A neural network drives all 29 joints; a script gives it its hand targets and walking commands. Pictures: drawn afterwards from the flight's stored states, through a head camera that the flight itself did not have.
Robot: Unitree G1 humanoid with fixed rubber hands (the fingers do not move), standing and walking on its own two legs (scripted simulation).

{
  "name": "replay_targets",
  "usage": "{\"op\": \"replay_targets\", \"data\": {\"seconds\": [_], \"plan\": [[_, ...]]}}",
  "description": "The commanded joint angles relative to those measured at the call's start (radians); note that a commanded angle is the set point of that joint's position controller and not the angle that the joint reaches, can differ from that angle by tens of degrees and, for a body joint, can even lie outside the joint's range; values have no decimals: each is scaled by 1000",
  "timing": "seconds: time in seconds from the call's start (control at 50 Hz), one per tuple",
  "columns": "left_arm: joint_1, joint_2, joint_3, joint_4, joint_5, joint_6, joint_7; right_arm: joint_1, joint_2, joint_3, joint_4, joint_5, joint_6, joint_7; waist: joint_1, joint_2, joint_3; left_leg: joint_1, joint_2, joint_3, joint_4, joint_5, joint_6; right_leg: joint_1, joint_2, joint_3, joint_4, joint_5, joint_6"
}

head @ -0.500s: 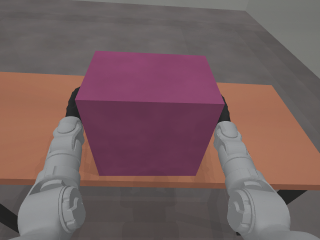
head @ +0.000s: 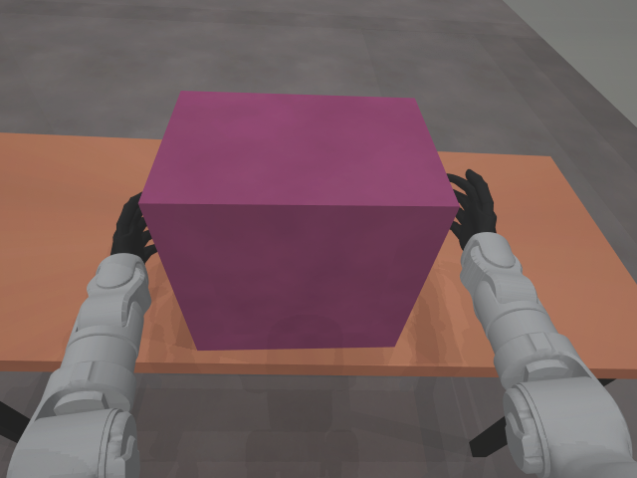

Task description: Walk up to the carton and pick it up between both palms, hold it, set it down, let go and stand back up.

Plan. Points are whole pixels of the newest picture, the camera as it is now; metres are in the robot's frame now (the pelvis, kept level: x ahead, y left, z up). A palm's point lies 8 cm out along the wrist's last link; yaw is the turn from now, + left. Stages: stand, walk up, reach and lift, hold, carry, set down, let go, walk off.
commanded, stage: set down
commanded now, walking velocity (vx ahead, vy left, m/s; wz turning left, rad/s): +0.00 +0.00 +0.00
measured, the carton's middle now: (299, 232) +0.42 +0.02 +0.08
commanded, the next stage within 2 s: none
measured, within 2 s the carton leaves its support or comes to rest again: neither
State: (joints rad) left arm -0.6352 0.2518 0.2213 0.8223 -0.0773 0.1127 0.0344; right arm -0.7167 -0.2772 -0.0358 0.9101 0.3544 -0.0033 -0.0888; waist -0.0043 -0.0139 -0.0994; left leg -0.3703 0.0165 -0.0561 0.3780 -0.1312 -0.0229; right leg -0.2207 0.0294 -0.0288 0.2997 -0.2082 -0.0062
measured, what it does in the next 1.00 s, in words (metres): stands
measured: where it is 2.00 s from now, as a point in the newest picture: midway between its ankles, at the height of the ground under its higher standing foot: outside the picture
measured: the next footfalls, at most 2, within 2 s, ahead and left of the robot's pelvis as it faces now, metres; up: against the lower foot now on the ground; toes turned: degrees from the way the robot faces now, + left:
none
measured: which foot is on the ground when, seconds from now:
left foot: down 0.00-1.00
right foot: down 0.00-1.00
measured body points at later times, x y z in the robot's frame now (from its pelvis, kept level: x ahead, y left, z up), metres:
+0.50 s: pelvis -0.03 +0.00 +0.00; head -0.02 +0.03 +0.45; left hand +0.41 +0.27 +0.20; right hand +0.41 -0.21 +0.21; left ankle +0.03 +0.13 -0.75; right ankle -0.04 -0.11 -0.75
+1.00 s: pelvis -0.03 +0.00 +0.00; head -0.04 +0.03 +0.45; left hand +0.37 +0.30 +0.20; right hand +0.39 -0.23 +0.23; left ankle +0.03 +0.13 -0.75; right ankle -0.04 -0.11 -0.75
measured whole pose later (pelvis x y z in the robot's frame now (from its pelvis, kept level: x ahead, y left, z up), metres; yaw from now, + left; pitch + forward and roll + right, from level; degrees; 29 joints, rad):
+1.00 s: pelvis -0.03 +0.00 +0.00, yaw +0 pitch +3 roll -2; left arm -0.77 0.53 0.16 0.47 -0.25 0.74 0.01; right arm -0.86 -0.53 0.02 0.68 0.57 0.50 -0.04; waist 0.00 -0.02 -0.09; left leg -0.32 0.02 -0.06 0.38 -0.10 -0.02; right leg -0.18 0.04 -0.03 0.31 -0.18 -0.01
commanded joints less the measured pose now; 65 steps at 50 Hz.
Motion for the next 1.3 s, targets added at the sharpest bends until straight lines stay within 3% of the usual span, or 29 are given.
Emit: {"op": "replay_targets", "data": {"seconds": [0.0, 0.04, 0.1, 0.12, 0.14, 0.18, 0.22, 0.24, 0.3, 0.32, 0.4, 0.42, 0.48, 0.58, 0.66, 0.8, 0.86, 0.92, 0.94, 0.96, 0.98, 1.04, 1.08, 1.1, 1.16, 1.18, 1.22, 1.26, 1.28], "plan": [[-544, 340, -89, -417, -188, 38, -10, -502, -288, 103, -352, 94, 33, 10, 60, 36, -587, 424, -14, 113, 84, 484, -46, 59, 51, 8, 47, 501, 53], [-545, 335, -117, -304, -214, 78, -24, -524, -257, 128, -280, 110, 80, 16, 54, 4, -457, 369, -9, 99, 61, 365, -22, 38, 38, 16, 36, 386, 48], [-615, 354, -142, -341, -250, 137, -27, -592, -272, 110, -320, 137, 135, 35, 42, 15, -466, 377, -6, 92, 38, 263, -7, -7, 32, 20, 16, 238, 38], [-631, 377, -133, -378, -268, 156, -20, -618, -289, 110, -365, 149, 153, 39, 63, 6, -494, 370, -6, 92, 32, 264, -3, 5, 28, 25, 18, 243, 37], [-645, 372, -151, -298, -277, 175, -20, -661, -288, 115, -340, 154, 170, 42, 57, -10, -448, 336, -6, 87, 30, 210, 4, -13, 25, 27, 17, 201, 36], [-683, 362, -177, -275, -293, 201, -18, -702, -313, 83, -346, 142, 198, 47, 39, 9, -442, 317, -1, 81, 28, 147, 6, -38, 21, 28, 17, 134, 19], [-702, 394, -161, -328, -304, 249, -14, -717, -351, 58, -428, 139, 227, 50, 43, 6, -483, 319, -1, 84, 20, 155, 7, -7, 18, 27, 15, 162, 22], [-705, 389, -163, -240, -305, 262, -14, -724, -339, 57, -366, 128, 242, 48, 37, -11, -443, 292, 0, 84, 16, 124, 11, -22, 15, 29, 11, 134, 23], [-753, 414, -157, -266, -314, 310, -13, -744, -376, 8, -399, 108, 281, 45, 18, -7, -471, 296, 4, 85, 1, 115, 9, -6, 7, 26, 0, 140, 22], [-760, 418, -149, -292, -307, 329, -9, -743, -385, 2, -390, 109, 295, 46, 30, 22, -478, 311, 2, 89, 4, 132, -2, 3, 12, 23, 1, 158, 21], [-798, 435, -137, -349, -287, 404, -8, -741, -428, -34, -345, 108, 340, 38, 4, 53, -486, 353, 2, 92, 7, 176, -25, 18, 15, 12, -8, 218, 25], [-800, 445, -120, -362, -281, 424, -6, -743, -429, -21, -349, 114, 354, 39, 22, 50, -476, 362, 3, 92, 7, 194, -25, 26, 15, 16, -10, 234, 24], [-807, 461, -99, -439, -272, 456, -1, -739, -440, -22, -353, 126, 373, 37, 14, 60, -534, 397, -2, 94, 26, 290, -36, 50, 23, 14, 2, 328, 30], [-839, 516, -43, -607, -268, 538, 11, -776, -492, -19, -448, 180, 415, 39, 43, 80, -604, 444, -18, 99, 41, 375, -46, 86, 37, 15, 12, 413, 42], [-813, 521, -35, -546, -266, 591, 7, -795, -499, 17, -430, 210, 447, 50, 50, 65, -545, 401, -23, 94, 24, 309, -29, 78, 29, 25, 6, 365, 43], [-648, 452, -42, -508, -242, 596, -30, -640, -461, 87, -426, 240, 454, 59, 29, 26, -453, 412, -25, 81, 2, 296, -5, 128, 24, 41, -1, 369, 42], [-563, 437, -29, -552, -227, 582, -41, -549, -444, 89, -468, 231, 443, 58, 21, -4, -429, 420, -25, 74, -5, 306, 3, 170, 29, 39, 3, 385, 42], [-549, 440, -20, -666, -227, 563, -46, -491, -431, 68, -483, 230, 437, 56, 6, 27, -413, 446, -21, 63, 0, 324, -1, 169, 29, 33, 6, 387, 39], [-586, 448, -21, -692, -234, 550, -42, -523, -435, 47, -509, 221, 433, 57, 14, 45, -406, 442, -23, 67, 1, 299, -2, 130, 30, 35, -1, 336, 34], [-517, 432, -20, -710, -227, 543, -43, -437, -420, 45, -502, 208, 431, 60, 3, 37, -386, 456, -19, 63, -7, 290, -4, 137, 33, 30, -11, 312, 31], [-552, 466, 2, -766, -231, 537, -36, -475, -422, 47, -560, 214, 428, 62, 32, 56, -409, 450, -22, 69, -4, 281, -2, 126, 27, 36, -7, 288, 31], [-467, 446, 6, -836, -243, 525, -27, -390, -403, 0, -611, 185, 421, 64, 11, 47, -386, 452, -22, 61, -6, 240, -4, 101, 27, 28, -20, 227, 24], [-440, 458, 11, -868, -251, 519, -24, -375, -395, -11, -676, 178, 415, 61, 24, 48, -371, 442, -23, 65, -12, 203, 2, 86, 20, 34, -22, 190, 25], [-416, 440, -3, -848, -256, 522, -23, -358, -392, -30, -669, 168, 414, 59, 12, 41, -342, 427, -24, 66, -21, 177, 1, 72, 18, 29, -28, 161, 23], [-337, 427, -3, -835, -257, 520, -17, -286, -361, -38, -721, 147, 416, 64, 30, 29, -292, 387, -23, 70, -49, 71, 15, 60, 11, 32, -48, 53, 17], [-396, 447, -12, -830, -272, 515, -13, -354, -378, -70, -752, 131, 412, 61, 24, 31, -303, 359, -24, 71, -48, 25, 17, 28, 6, 34, -41, 6, 15], [-340, 409, -27, -812, -271, 515, -3, -299, -376, -84, -759, 118, 410, 65, 23, 40, -284, 347, -20, 67, -54, -3, 13, 7, 7, 30, -45, -31, 0], [-284, 386, -30, -805, -266, 513, -4, -226, -368, -104, -775, 103, 404, 60, 7, 25, -272, 352, -17, 64, -60, -10, 14, 25, 2, 29, -47, -24, 1], [-270, 404, -19, -849, -264, 509, -5, -210, -363, -106, -825, 103, 400, 56, 16, 20, -299, 363, -21, 71, -55, 20, 14, 42, 1, 34, -41, 11, 7]]}}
